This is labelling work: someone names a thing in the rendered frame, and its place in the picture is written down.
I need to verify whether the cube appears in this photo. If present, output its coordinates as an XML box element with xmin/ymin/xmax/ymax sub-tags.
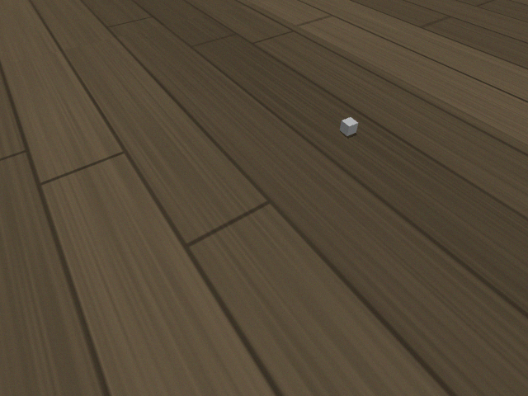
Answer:
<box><xmin>340</xmin><ymin>117</ymin><xmax>358</xmax><ymax>136</ymax></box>

